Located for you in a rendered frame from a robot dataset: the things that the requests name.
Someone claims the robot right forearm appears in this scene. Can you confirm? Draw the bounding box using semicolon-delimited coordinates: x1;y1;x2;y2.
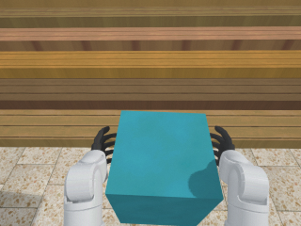
218;150;270;226

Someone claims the left robot hand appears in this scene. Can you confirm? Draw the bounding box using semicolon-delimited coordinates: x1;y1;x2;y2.
91;126;117;164

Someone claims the carton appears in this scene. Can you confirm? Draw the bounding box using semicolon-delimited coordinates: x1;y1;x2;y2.
104;110;224;226

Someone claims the robot left forearm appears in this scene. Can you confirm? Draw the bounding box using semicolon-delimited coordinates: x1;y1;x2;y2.
63;150;108;226

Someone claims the right robot hand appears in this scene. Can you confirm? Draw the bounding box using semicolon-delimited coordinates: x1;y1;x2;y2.
210;125;235;167

